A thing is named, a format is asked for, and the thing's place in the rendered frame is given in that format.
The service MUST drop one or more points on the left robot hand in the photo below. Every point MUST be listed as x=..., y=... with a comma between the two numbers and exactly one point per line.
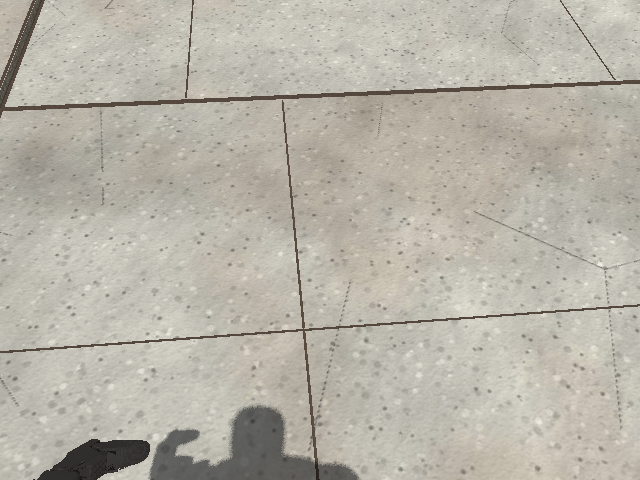
x=93, y=459

